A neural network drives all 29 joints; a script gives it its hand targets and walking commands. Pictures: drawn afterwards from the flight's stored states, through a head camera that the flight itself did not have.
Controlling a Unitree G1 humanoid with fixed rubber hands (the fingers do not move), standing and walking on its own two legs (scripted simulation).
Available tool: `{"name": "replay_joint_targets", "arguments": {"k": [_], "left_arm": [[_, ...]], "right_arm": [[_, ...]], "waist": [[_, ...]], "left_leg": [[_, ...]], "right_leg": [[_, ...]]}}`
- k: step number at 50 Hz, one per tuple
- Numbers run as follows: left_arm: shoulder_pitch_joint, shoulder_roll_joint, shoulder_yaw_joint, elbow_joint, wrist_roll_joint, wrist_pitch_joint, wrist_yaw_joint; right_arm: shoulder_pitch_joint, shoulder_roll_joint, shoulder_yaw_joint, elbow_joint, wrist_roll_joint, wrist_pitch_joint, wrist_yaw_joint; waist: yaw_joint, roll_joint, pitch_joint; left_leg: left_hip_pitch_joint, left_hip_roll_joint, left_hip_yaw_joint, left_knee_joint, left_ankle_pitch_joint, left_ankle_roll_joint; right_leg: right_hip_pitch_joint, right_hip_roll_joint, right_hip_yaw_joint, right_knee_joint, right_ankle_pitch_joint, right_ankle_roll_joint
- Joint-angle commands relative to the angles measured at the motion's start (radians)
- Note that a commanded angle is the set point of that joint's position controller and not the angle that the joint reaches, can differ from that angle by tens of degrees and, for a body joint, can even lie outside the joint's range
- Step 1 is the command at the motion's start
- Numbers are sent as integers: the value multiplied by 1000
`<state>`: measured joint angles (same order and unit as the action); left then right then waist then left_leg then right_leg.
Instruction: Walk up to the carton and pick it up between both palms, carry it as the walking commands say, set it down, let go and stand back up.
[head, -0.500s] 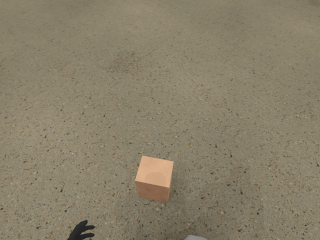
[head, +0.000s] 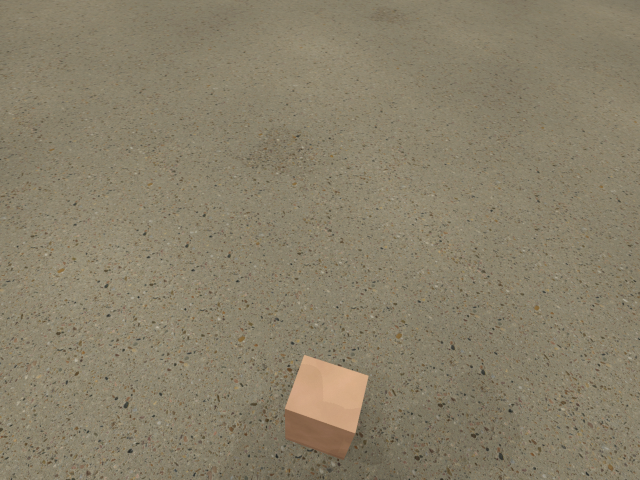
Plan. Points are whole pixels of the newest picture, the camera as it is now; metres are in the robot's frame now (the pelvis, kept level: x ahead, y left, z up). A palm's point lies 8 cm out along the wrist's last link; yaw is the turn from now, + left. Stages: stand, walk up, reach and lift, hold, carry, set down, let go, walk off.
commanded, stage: walk up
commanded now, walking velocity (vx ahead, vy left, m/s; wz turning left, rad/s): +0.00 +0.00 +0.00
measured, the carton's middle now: (324, 409) +0.42 -0.04 -0.64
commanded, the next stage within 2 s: none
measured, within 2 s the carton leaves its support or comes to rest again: neither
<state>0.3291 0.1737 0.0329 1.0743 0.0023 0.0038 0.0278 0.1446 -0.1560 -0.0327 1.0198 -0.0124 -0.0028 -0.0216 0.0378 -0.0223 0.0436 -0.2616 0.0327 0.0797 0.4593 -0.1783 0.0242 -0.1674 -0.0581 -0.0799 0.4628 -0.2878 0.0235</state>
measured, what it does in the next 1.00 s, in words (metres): stands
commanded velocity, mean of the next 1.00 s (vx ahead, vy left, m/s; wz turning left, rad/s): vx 0.00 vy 0.02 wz -0.04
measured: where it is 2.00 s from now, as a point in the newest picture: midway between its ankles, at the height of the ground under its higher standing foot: outside the picture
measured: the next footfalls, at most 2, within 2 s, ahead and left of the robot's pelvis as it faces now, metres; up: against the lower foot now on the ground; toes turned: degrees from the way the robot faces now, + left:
left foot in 1.16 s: +0.10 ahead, +0.16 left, +0.00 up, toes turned -17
right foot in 1.50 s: +0.03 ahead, -0.07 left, +0.00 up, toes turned -10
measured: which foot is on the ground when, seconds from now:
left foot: down 0.00-0.90, up 0.92-1.00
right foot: down 0.00-1.00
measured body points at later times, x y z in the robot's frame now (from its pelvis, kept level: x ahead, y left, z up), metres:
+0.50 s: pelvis +0.02 -0.01 +0.01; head +0.03 -0.01 +0.46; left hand +0.02 +0.22 -0.15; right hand +0.03 -0.24 -0.15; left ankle +0.05 +0.11 -0.74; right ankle +0.00 -0.14 -0.74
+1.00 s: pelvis +0.03 -0.01 +0.01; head +0.04 -0.02 +0.46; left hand +0.00 +0.22 -0.14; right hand +0.04 -0.26 -0.15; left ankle +0.02 +0.11 -0.70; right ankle +0.00 -0.14 -0.74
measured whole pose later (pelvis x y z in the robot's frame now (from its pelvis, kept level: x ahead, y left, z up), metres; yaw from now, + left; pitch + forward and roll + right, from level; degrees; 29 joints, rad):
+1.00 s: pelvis +0.03 -0.01 +0.01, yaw -4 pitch +1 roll +1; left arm 0.37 0.15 0.06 1.09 0.04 -0.01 0.06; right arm 0.26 -0.20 -0.04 1.09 -0.03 0.03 -0.03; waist 0.05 0.01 0.00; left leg -0.34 0.03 0.08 0.74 -0.32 -0.06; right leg -0.15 -0.03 0.01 0.38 -0.24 0.01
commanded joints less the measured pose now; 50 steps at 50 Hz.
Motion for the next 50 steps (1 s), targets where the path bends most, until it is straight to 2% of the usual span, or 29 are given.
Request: {"name": "replay_joint_targets", "arguments": {"k": [1, 5, 11, 20, 30, 44, 45, 46, 47, 48, 50], "left_arm": [[91, 54, 7, 7, 4, 11, 1], [71, 64, 8, 31, 18, -1, 2], [35, 51, 5, 45, 19, -5, 5], [21, 58, -4, 50, 15, -15, 9], [39, 53, -4, 49, 14, -24, 10], [65, 42, -2, 48, 17, -31, 10], [76, 86, 30, 40, 18, -31, 19], [212, 203, 61, 37, 45, -17, 33], [216, 246, 81, 30, 48, -15, 43], [173, 204, 69, 20, 48, -13, 45], [100, 155, 62, -10, 41, -21, 41]], "right_arm": [[25, -149, -28, -13, 0, 0, -7], [49, -121, -22, 12, 4, -4, -10], [80, -120, -23, 44, 1, -10, -10], [111, -93, -12, 67, 0, -10, -6], [137, -78, -3, 75, 2, -9, -8], [157, -70, 3, 81, 7, -12, -13], [146, -68, 7, 65, -4, -9, -12], [126, -187, -43, 47, -14, 19, -16], [132, -113, -22, 41, -24, 28, -12], [133, -88, -20, 39, -27, 31, -9], [126, -82, -21, 15, -13, 25, -6]], "waist": [[-23, 203, 30], [-34, 155, 8], [-45, 88, -5], [-50, 11, -13], [-50, 10, 16], [-48, 15, 26], [-38, -22, -6], [26, 59, 40], [44, -96, 41], [23, -120, 64], [-7, -135, 53]], "left_leg": [[43, 192, -249, -280, -113, 61], [68, 157, -199, -261, -98, 23], [73, 138, -175, -228, -20, 21], [88, 97, -124, -170, 63, -1], [87, 88, -94, -141, 73, -24], [92, 95, -81, -129, 88, -34], [88, 95, -42, -91, 52, -35], [-132, -1, 86, 121, -135, -81], [-278, 19, 7, 289, -228, -99], [-285, 46, -52, 382, -210, -100], [-240, 53, -96, 423, -163, -95]], "right_leg": [[-73, 5, 23, -29, -9, -8], [-25, -17, 37, -84, 57, -11], [0, -31, 47, -110, 97, -9], [3, -59, 89, -169, 154, -27], [-10, -65, 114, -197, 153, -37], [-1, -62, 115, -195, 183, -40], [5, -85, 139, -184, 215, -20], [53, -269, 421, -215, 194, -86], [101, -374, 520, -252, 194, -164], [49, -365, 481, -243, 292, -182], [12, -298, 374, -209, 422, -168]]}}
